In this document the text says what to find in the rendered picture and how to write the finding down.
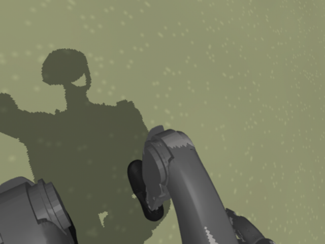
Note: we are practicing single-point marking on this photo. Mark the right robot hand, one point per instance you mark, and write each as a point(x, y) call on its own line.
point(244, 229)

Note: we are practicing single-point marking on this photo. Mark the right robot foot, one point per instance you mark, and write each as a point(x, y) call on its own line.
point(134, 172)

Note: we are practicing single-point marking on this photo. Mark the left robot foot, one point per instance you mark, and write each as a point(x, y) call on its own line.
point(73, 231)

